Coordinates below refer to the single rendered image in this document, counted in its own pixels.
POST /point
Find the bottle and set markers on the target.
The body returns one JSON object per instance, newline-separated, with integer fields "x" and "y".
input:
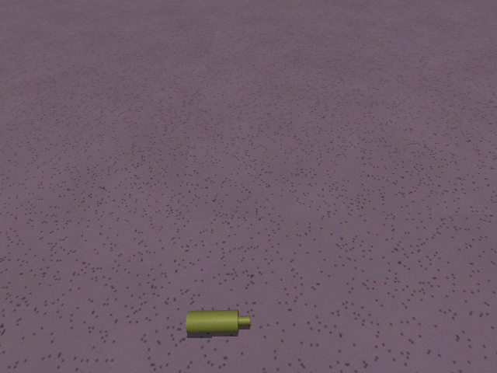
{"x": 215, "y": 321}

